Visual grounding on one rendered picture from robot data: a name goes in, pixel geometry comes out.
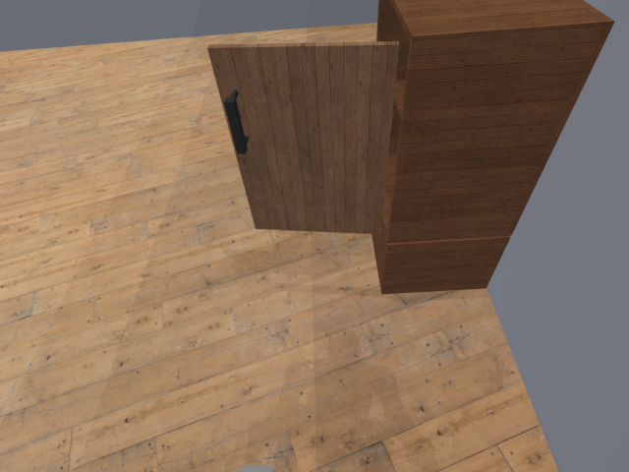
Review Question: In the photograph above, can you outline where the cupboard door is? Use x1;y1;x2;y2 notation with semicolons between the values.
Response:
207;41;399;234

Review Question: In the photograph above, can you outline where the handle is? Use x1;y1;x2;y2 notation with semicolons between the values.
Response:
224;90;249;154

